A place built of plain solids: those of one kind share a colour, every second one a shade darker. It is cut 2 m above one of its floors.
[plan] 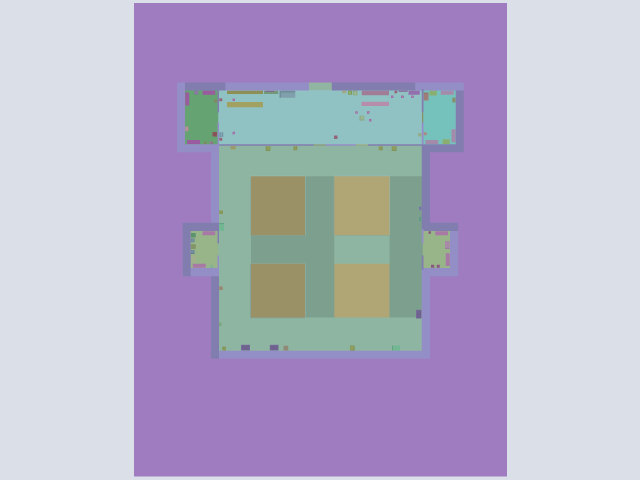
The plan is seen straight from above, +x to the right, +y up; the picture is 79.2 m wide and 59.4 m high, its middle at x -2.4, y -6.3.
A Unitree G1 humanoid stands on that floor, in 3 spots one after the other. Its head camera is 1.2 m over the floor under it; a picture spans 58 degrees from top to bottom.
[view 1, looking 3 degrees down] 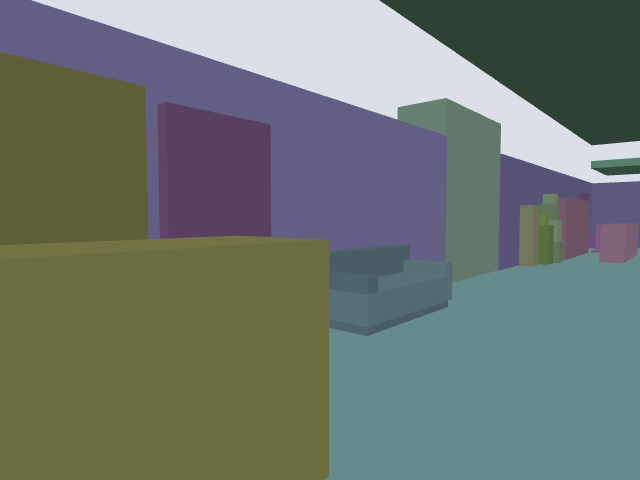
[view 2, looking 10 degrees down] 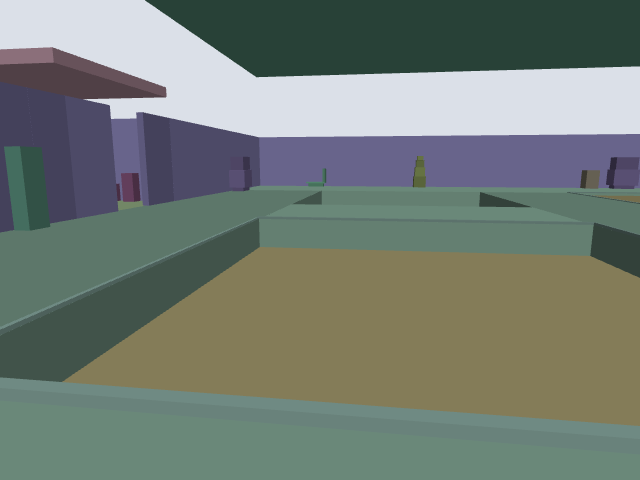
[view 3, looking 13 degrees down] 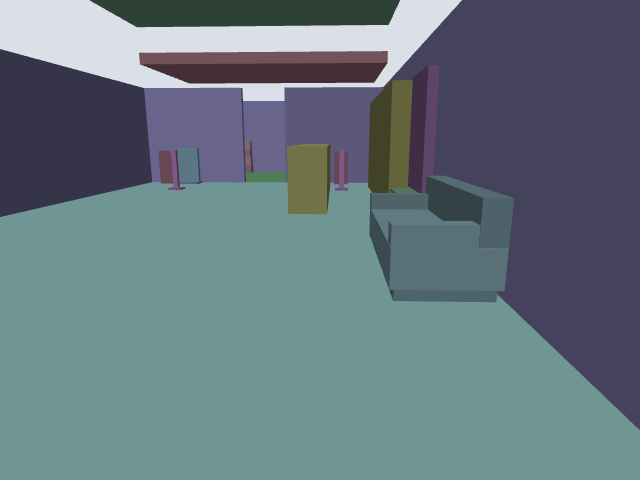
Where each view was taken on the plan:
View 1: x -10.95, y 8.88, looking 41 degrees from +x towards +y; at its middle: bar_foyer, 1.92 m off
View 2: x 3.55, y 3.50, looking -82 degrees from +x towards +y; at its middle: floor_gang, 9.43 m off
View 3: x -2.35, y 10.90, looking -178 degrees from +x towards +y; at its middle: floor_foyer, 5.33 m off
